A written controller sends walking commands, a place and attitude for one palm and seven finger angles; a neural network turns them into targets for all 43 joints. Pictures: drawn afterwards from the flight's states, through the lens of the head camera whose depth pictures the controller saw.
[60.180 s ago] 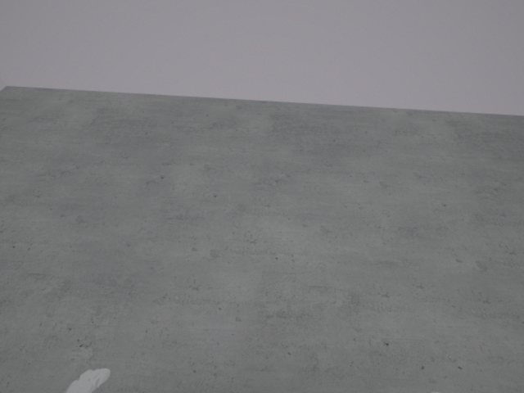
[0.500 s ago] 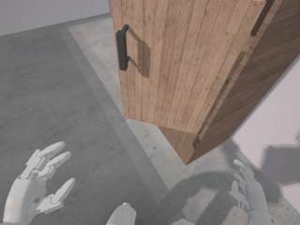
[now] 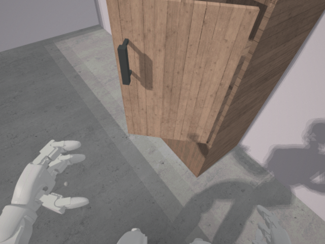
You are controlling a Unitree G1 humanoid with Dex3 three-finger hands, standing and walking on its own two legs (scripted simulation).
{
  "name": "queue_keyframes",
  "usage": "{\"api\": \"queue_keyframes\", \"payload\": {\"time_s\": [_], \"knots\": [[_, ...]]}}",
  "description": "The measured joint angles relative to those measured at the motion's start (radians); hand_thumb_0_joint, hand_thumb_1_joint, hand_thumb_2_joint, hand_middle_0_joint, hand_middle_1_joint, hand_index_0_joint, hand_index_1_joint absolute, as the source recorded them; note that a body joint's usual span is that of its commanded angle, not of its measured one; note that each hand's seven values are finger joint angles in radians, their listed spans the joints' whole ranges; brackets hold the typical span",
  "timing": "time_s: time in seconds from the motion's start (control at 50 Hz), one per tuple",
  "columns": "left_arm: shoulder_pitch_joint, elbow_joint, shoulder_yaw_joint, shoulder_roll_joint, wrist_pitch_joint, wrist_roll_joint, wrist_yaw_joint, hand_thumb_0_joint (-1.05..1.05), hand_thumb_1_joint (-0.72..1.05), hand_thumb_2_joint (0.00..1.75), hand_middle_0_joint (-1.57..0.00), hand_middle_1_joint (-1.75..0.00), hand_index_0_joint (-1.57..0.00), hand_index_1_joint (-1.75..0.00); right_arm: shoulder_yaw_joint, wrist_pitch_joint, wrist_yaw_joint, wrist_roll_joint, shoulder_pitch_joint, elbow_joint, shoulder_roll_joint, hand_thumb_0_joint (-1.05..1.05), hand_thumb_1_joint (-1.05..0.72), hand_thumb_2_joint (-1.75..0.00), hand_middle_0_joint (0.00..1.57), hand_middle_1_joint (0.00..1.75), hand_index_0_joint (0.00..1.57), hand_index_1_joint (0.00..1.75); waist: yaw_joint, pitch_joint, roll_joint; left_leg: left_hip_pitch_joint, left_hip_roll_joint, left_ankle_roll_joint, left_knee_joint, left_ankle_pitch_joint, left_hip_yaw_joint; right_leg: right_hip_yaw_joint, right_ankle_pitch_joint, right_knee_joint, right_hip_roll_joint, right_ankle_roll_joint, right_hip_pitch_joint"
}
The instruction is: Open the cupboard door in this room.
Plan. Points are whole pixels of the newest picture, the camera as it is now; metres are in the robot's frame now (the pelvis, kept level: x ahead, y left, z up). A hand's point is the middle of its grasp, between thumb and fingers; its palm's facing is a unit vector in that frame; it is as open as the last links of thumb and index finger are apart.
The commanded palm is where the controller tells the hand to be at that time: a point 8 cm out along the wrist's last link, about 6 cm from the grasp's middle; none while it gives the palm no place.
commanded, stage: raise the hand with hooked fingers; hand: left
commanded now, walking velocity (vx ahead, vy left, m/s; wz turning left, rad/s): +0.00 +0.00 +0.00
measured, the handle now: (126, 62) +0.59 +0.15 +0.11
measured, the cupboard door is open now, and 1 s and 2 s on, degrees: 45 45 45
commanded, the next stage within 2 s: move the hooked fingers beside the handle in 1.06 s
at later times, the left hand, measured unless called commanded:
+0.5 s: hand (40, 140) +0.29 +0.27 +0.13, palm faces -0.01 -1.00 -0.07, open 14.0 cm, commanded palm +0.27 +0.32 +0.13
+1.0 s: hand (54, 132) +0.31 +0.25 +0.13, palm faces -0.03 -1.00 -0.04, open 14.0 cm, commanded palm +0.28 +0.30 +0.13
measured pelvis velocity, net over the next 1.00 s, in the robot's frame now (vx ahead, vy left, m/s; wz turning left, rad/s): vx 0.02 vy -0.02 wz -0.01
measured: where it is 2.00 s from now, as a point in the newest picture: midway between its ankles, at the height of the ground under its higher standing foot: outside the picture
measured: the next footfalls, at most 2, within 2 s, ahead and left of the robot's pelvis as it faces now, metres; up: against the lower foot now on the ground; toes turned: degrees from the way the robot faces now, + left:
none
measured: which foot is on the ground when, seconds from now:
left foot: down 0.00-1.00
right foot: down 0.00-1.00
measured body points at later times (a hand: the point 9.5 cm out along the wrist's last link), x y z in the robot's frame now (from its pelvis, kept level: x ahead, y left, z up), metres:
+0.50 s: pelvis +0.01 +0.00 +0.02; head +0.03 +0.01 +0.47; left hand +0.28 +0.32 +0.14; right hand +0.18 -0.24 -0.04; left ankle +0.04 +0.10 -0.68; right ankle +0.02 -0.14 -0.68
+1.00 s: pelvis +0.02 -0.02 +0.03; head +0.04 -0.02 +0.48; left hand +0.30 +0.30 +0.14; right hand +0.17 -0.28 -0.04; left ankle +0.04 +0.10 -0.68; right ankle +0.02 -0.14 -0.68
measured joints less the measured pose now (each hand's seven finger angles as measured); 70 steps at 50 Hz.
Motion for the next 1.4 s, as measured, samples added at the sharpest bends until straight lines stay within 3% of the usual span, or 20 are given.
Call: {"api": "queue_keyframes", "payload": {"time_s": [0.18,0.32,0.48,0.64,0.84,1.22,1.4], "knots": [[-0.112,0.027,0.069,0.049,0.052,-0.03,0.025,-0.01,-0.32,0.37,-0.29,-1.08,-0.29,-1.09,0.039,-0.005,-0.007,0.004,-0.029,-0.038,0.036,0.01,-0.9,-0.9,0.21,0.3,0.2,0.3,0.006,0.001,-0.008,0.097,0.001,0.002,-0.071,0.021,0.004,0.003,0.03,-0.083,0.003,0.001,0.1],[-0.187,0.13,0.069,0.072,0.15,-0.014,-0.037,-0.01,-0.44,0.32,-0.29,-1.16,-0.29,-1.16,0.061,0.01,-0.006,0.005,-0.032,-0.043,0.032,0.01,-0.9,-0.9,0.21,0.3,0.2,0.3,0.025,0.004,0.014,0.138,-0.005,0.005,-0.116,0.036,0.004,0.002,0.047,-0.132,-0.001,0.006,0.144],[-0.278,0.174,0.121,0.093,0.119,-0.023,-0.065,-0.02,-0.49,0.3,-0.3,-1.19,-0.3,-1.19,0.064,0.02,-0.02,-0.001,-0.025,-0.013,0.029,0.01,-0.9,-0.9,0.21,0.3,0.21,0.3,0.029,0.026,0.001,0.175,-0.002,-0.003,-0.153,0.047,0.004,0.002,0.055,-0.162,0.003,-0.001,0.177],[-0.364,0.295,0.148,0.142,0.18,-0.029,-0.119,-0.02,-0.5,0.3,-0.3,-1.2,-0.3,-1.2,0.05,0.037,-0.029,0.008,-0.007,-0.002,0.005,0.01,-0.9,-0.9,0.21,0.3,0.2,0.3,0.014,0.025,0.011,0.199,0.002,-0.011,-0.194,0.06,0.004,0.003,0.065,-0.197,0.008,-0.008,0.195],[-0.333,0.289,0.154,0.1,0.133,-0.039,-0.114,-0.02,-0.5,0.3,-0.3,-1.2,-0.3,-1.2,0.03,0.045,-0.015,0.002,0.004,-0.008,-0.002,0.01,-0.9,-0.9,0.21,0.3,0.2,0.3,0.008,0.022,0.003,0.213,0.011,-0.021,-0.216,0.063,0.016,0.015,0.063,-0.2,0.016,-0.017,0.195],[-0.36,0.355,0.15,0.103,0.121,-0.037,-0.126,-0.02,-0.5,0.3,-0.3,-1.2,-0.3,-1.2,0.04,0.059,-0.024,0.007,-0.017,-0.009,0.008,0.01,-0.9,-0.9,0.21,0.3,0.2,0.3,0.014,0.021,0.009,0.208,0.014,-0.027,-0.219,0.072,0.013,0.013,0.068,-0.197,0.019,-0.023,0.188],[-0.513,0.458,0.117,0.108,0.097,-0.004,-0.106,-0.02,-0.5,0.3,-0.3,-1.2,-0.3,-1.2,0.048,0.066,-0.038,0.007,-0.023,0.014,0.007,0.01,-0.9,-0.9,0.21,0.3,0.2,0.3,0.008,0.038,-0.003,0.18,0.007,-0.022,-0.2,0.074,0.003,0.003,0.069,-0.184,0.013,-0.019,0.167]]}}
